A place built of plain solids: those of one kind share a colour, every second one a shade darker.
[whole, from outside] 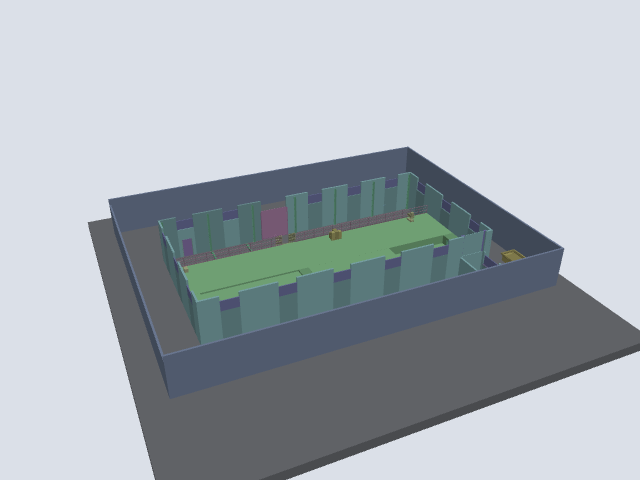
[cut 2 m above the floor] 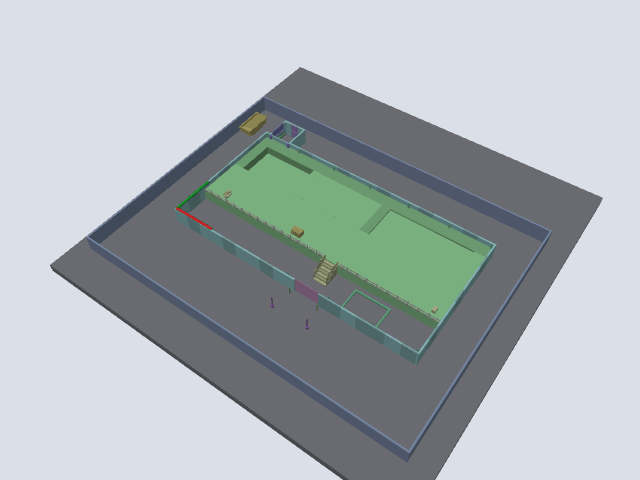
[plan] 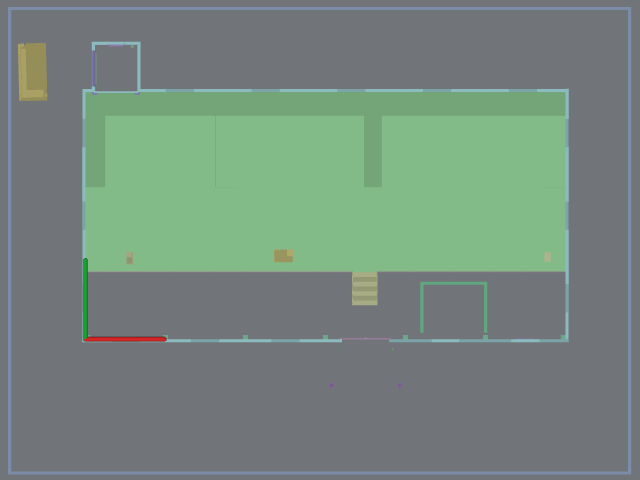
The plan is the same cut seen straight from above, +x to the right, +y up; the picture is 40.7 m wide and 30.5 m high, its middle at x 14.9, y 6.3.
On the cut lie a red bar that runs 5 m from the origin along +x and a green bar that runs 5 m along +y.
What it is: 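A works' hall with a row of sunk bays; one tall room; a strip of floor behind the doors, a deck 1.41 m over it that fills the rest, and 3 sunk grounds in the deck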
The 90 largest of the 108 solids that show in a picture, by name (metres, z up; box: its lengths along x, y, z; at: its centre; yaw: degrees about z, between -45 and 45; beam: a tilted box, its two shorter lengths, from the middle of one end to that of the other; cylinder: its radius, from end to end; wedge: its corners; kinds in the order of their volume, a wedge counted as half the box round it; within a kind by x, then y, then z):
{
 "raised_floor_bank_1": {"box": [1.25, 4.55, 1.46], "at": [0.62, 11.93, 0.68]},
 "raised_floor_bank_2": {"box": [7.0, 4.55, 0.43], "at": [4.75, 11.93, 0.17]},
 "raised_floor_bank_3": {"box": [1.35, 4.55, 1.46], "at": [8.93, 11.93, 0.68]},
 "raised_floor_bank_4": {"box": [8.1, 4.55, 1.46], "at": [13.65, 11.93, 0.68]},
 "raised_floor_bank_5": {"box": [30.5, 5.4, 1.46], "at": [15.25, 6.95, 0.68]},
 "raised_floor_bank_6": {"box": [30.5, 1.5, 1.46], "at": [15.25, 14.95, 0.68]},
 "raised_floor_bank_7": {"box": [1.1, 4.55, 1.46], "at": [18.25, 11.93, 0.68]},
 "raised_floor_bank_8": {"box": [10.3, 4.55, 1.29], "at": [23.95, 11.93, 0.59]},
 "raised_floor_bank_9": {"box": [1.4, 4.55, 1.46], "at": [29.8, 11.93, 0.68]},
 "yard_bound_1": {"box": [0.2, 29.72, 4.46], "at": [-4.82, 6.25, 2.18]},
 "yard_bound_2": {"box": [39.6, 0.2, 4.46], "at": [14.88, -8.51, 2.18]},
 "yard_bound_3": {"box": [39.6, 0.2, 4.46], "at": [14.88, 21.01, 2.18]},
 "yard_bound_4": {"box": [0.2, 29.72, 3.76], "at": [34.58, 6.25, 1.83]},
 "wall_1": {"box": [0.2, 1.91, 4.95], "at": [-0.1, 0.75, 2.42]},
 "wall_2": {"box": [0.2, 1.81, 3.4], "at": [-0.1, 2.6, 1.65]},
 "wall_3": {"box": [0.2, 3.46, 4.95], "at": [-0.1, 5.22, 2.42]},
 "wall_4": {"box": [0.2, 1.81, 3.4], "at": [-0.1, 7.85, 1.65]},
 "wall_5": {"box": [0.2, 3.46, 4.95], "at": [-0.1, 10.47, 2.42]},
 "wall_6": {"box": [0.2, 1.81, 3.4], "at": [-0.1, 13.1, 1.65]},
 "wall_7": {"box": [0.2, 1.91, 4.95], "at": [-0.1, 14.95, 2.42]},
 "wall_8": {"box": [0.8, 0.2, 4.95], "at": [0.2, 15.8, 2.42]},
 "wall_9": {"box": [0.2, 0.36, 2.55], "at": [0.5, 15.88, 1.23]},
 "wall_10": {"box": [1.86, 0.2, 4.95], "at": [0.72, -0.1, 2.42]},
 "wall_11": {"box": [2.82, 0.06, 4.95], "at": [1.95, 15.67, 2.42]},
 "wall_12": {"box": [2.7, 0.06, 2.55], "at": [1.95, 15.73, 1.23]},
 "wall_13": {"box": [3.1, 0.2, 2.55], "at": [1.95, 18.8, 1.23]},
 "wall_14": {"box": [1.81, 0.2, 3.4], "at": [2.55, -0.1, 1.65]},
 "wall_15": {"box": [0.2, 3.2, 2.55], "at": [3.4, 17.3, 1.23]},
 "wall_16": {"box": [1.81, 0.2, 4.95], "at": [4.2, 15.8, 2.42]},
 "wall_17": {"box": [3.26, 0.2, 4.95], "at": [5.08, -0.1, 2.42]},
 "wall_18": {"box": [1.81, 0.2, 3.4], "at": [6.0, 15.8, 1.65]},
 "wall_19": {"box": [1.81, 0.2, 3.4], "at": [7.6, -0.1, 1.65]},
 "wall_20": {"box": [3.66, 0.2, 4.95], "at": [8.72, 15.8, 2.42]},
 "wall_21": {"box": [3.31, 0.2, 4.95], "at": [10.15, -0.1, 2.42]},
 "wall_22": {"box": [1.81, 0.2, 3.4], "at": [11.45, 15.8, 1.65]},
 "wall_23": {"box": [1.81, 0.2, 3.4], "at": [12.7, -0.1, 1.65]},
 "wall_24": {"box": [3.66, 0.2, 4.95], "at": [14.18, 15.8, 2.42]},
 "wall_25": {"box": [2.71, 0.2, 4.95], "at": [14.95, -0.1, 2.42]},
 "wall_26": {"box": [1.81, 0.2, 3.4], "at": [16.9, 15.8, 1.65]},
 "wall_27": {"box": [3.66, 0.2, 4.95], "at": [19.62, 15.8, 2.42]},
 "wall_28": {"box": [2.71, 0.2, 4.95], "at": [20.65, -0.1, 2.42]},
 "wall_29": {"box": [1.81, 0.2, 3.4], "at": [22.35, 15.8, 1.65]},
 "wall_30": {"box": [1.76, 0.2, 3.4], "at": [22.88, -0.1, 1.65]},
 "wall_31": {"box": [3.66, 0.2, 4.95], "at": [25.07, 15.8, 2.42]},
 "wall_32": {"box": [3.31, 0.2, 4.95], "at": [25.4, -0.1, 2.42]},
 "wall_33": {"box": [1.81, 0.2, 3.4], "at": [27.8, 15.8, 1.65]},
 "wall_34": {"box": [1.81, 0.2, 3.4], "at": [27.95, -0.1, 1.65]},
 "wall_35": {"box": [2.01, 0.2, 4.95], "at": [29.7, 15.8, 2.42]},
 "wall_36": {"box": [1.86, 0.2, 4.95], "at": [29.77, -0.1, 2.42]},
 "wall_37": {"box": [0.2, 1.91, 4.95], "at": [30.6, 0.75, 2.42]},
 "wall_38": {"box": [0.2, 1.81, 3.4], "at": [30.6, 2.6, 1.65]},
 "wall_39": {"box": [0.2, 3.46, 4.95], "at": [30.6, 5.22, 2.42]},
 "wall_40": {"box": [0.2, 1.81, 3.4], "at": [30.6, 7.85, 1.65]},
 "wall_41": {"box": [0.2, 3.46, 4.95], "at": [30.6, 10.47, 2.42]},
 "wall_42": {"box": [0.2, 1.81, 3.4], "at": [30.6, 13.1, 1.65]},
 "wall_43": {"box": [0.2, 1.91, 4.95], "at": [30.6, 14.95, 2.42]},
 "beyond_skip_1": {"box": [1.61, 3.22, 0.58], "at": [-3.36, 16.97, 0.67], "yaw": 1.5},
 "beyond_skip_2": {"box": [0.97, 2.0, 0.12], "at": [-3.2, 16.26, 1.03], "yaw": 1.5},
 "beyond_skip_3": {"box": [1.29, 2.97, 0.06], "at": [-3.13, 17.32, 1.21], "yaw": 1.5},
 "window_pane_1": {"box": [0.1, 1.8, 1.06], "at": [-0.15, 2.6, 3.87]},
 "window_pane_2": {"box": [0.1, 1.8, 1.06], "at": [-0.15, 7.85, 3.87]},
 "window_pane_3": {"box": [0.1, 1.8, 1.06], "at": [-0.15, 13.1, 3.87]},
 "window_pane_4": {"box": [0.1, 2.3, 1.06], "at": [0.45, 17.2, 1.62]},
 "window_pane_5": {"box": [1.8, 0.1, 1.06], "at": [2.55, -0.15, 3.87]},
 "window_pane_6": {"box": [1.8, 0.1, 1.06], "at": [6.0, 15.85, 3.87]},
 "window_pane_7": {"box": [1.8, 0.1, 1.06], "at": [7.6, -0.15, 3.87]},
 "window_pane_8": {"box": [1.8, 0.1, 1.06], "at": [11.45, 15.85, 3.87]},
 "window_pane_9": {"box": [1.8, 0.1, 1.06], "at": [12.7, -0.15, 3.87]},
 "window_pane_10": {"box": [1.8, 0.1, 1.06], "at": [16.9, 15.85, 3.87]},
 "window_pane_11": {"box": [1.8, 0.1, 1.06], "at": [22.35, 15.85, 3.87]},
 "window_pane_12": {"box": [1.75, 0.1, 1.06], "at": [22.88, -0.15, 3.87]},
 "window_pane_13": {"box": [1.8, 0.1, 1.06], "at": [27.8, 15.85, 3.87]},
 "window_pane_14": {"box": [1.8, 0.1, 1.06], "at": [27.95, -0.15, 3.87]},
 "window_pane_15": {"box": [0.1, 1.8, 1.06], "at": [30.65, 13.1, 3.87]},
 "door_landing_1": {"box": [1.62, 0.32, 0.23], "at": [17.75, 2.31, 0.06]},
 "door_landing_2": {"box": [1.62, 0.32, 0.4], "at": [17.75, 2.61, 0.15]},
 "door_landing_3": {"box": [1.62, 0.32, 0.58], "at": [17.75, 2.91, 0.24]},
 "door_landing_4": {"box": [1.62, 0.32, 0.75], "at": [17.75, 3.21, 0.33]},
 "door_landing_5": {"box": [1.62, 0.32, 0.93], "at": [17.75, 3.51, 0.42]},
 "door_landing_6": {"box": [1.62, 0.32, 1.11], "at": [17.75, 3.81, 0.5]},
 "door_landing_7": {"box": [1.62, 0.32, 1.28], "at": [17.75, 4.11, 0.59]},
 "pallet_load_1": {"box": [0.46, 0.8, 0.87], "at": [12.57, 5.3, 1.95]},
 "pallet_load_2": {"box": [1.15, 0.75, 0.75], "at": [12.58, 5.3, 1.74]},
 "bund_kerb_1": {"box": [0.2, 3.25, 0.25], "at": [21.38, 2.02, 0.07]},
 "bund_kerb_2": {"box": [3.85, 0.2, 0.25], "at": [23.4, 3.55, 0.07]},
 "bund_kerb_3": {"box": [0.2, 3.25, 0.25], "at": [25.43, 2.02, 0.07]},
 "sectional_door_1": {"box": [3.08, 0.042, 3.72], "at": [17.8, 0.01, 1.81]},
 "door_leaf_1": {"box": [1.0, 0.044, 2.15], "at": [1.95, 18.7, 1.02]},
 "door_leaf_2": {"box": [1.0, 0.044, 2.15], "at": [27.95, 0.0, 1.02]},
 "carton_1": {"box": [0.4, 0.6, 0.4], "at": [29.36, 5.22, 1.61]}
}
